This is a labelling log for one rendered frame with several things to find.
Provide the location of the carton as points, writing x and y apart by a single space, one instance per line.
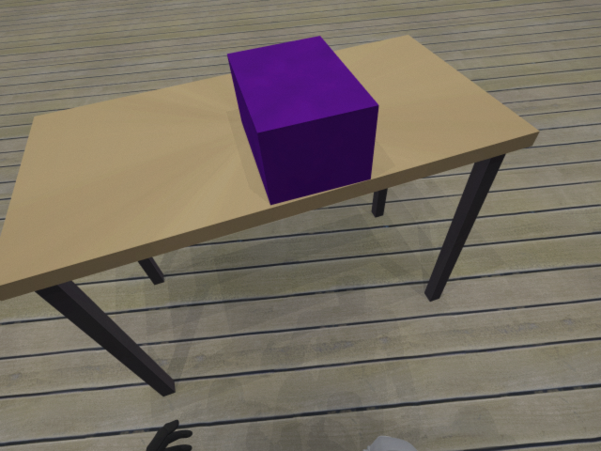
310 123

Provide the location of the table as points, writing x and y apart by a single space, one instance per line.
114 182

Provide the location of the robot left hand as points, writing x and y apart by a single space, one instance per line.
166 435

